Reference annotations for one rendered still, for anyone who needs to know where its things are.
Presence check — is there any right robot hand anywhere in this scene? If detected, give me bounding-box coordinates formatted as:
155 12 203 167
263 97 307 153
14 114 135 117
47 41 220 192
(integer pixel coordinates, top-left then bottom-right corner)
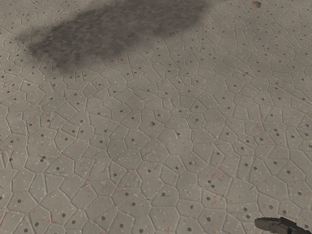
254 216 312 234

